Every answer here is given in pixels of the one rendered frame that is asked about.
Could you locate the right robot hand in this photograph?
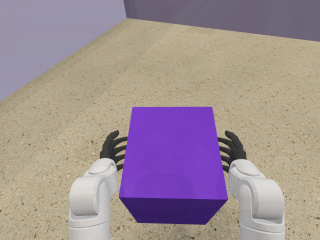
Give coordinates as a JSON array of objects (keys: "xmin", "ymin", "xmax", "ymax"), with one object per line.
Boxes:
[{"xmin": 217, "ymin": 130, "xmax": 247, "ymax": 173}]

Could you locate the right robot forearm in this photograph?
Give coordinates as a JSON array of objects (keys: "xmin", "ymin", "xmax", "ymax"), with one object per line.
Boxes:
[{"xmin": 227, "ymin": 159, "xmax": 285, "ymax": 240}]

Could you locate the left robot forearm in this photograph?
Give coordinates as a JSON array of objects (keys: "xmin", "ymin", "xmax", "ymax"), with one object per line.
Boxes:
[{"xmin": 68, "ymin": 158, "xmax": 119, "ymax": 240}]

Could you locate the left robot hand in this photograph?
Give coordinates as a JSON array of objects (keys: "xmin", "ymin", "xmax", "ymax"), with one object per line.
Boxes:
[{"xmin": 99, "ymin": 130, "xmax": 128, "ymax": 172}]

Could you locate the carton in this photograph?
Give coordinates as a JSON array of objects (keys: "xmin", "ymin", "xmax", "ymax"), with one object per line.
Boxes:
[{"xmin": 119, "ymin": 107, "xmax": 228, "ymax": 225}]

